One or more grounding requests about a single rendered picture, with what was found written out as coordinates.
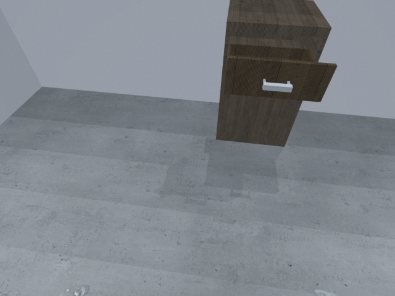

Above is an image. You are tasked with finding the drawer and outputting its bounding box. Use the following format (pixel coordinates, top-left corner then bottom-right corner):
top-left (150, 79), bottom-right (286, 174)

top-left (224, 44), bottom-right (337, 102)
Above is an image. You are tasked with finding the handle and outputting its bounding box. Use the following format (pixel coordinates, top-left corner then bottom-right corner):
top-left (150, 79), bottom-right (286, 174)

top-left (262, 79), bottom-right (293, 93)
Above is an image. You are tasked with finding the cabinet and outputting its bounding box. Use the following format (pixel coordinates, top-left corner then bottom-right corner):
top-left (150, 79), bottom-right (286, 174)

top-left (216, 0), bottom-right (331, 147)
